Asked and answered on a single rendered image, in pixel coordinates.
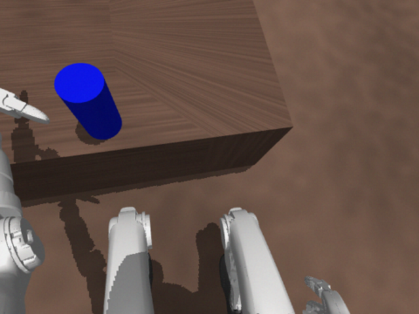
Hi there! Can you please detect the left robot arm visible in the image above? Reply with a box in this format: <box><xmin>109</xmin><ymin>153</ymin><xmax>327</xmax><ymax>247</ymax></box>
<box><xmin>0</xmin><ymin>132</ymin><xmax>45</xmax><ymax>314</ymax></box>

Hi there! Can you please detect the right robot foot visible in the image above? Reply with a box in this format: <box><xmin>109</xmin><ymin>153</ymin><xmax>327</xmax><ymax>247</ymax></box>
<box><xmin>219</xmin><ymin>254</ymin><xmax>242</xmax><ymax>314</ymax></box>

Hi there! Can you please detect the left robot hand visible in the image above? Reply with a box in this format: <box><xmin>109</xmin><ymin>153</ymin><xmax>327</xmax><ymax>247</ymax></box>
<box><xmin>0</xmin><ymin>88</ymin><xmax>50</xmax><ymax>124</ymax></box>

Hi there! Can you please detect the can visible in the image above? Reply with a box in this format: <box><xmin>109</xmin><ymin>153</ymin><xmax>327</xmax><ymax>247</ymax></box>
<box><xmin>54</xmin><ymin>63</ymin><xmax>122</xmax><ymax>140</ymax></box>

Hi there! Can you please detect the right robot hand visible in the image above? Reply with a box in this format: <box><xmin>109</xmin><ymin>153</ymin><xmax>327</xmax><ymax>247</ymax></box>
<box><xmin>302</xmin><ymin>276</ymin><xmax>350</xmax><ymax>314</ymax></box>

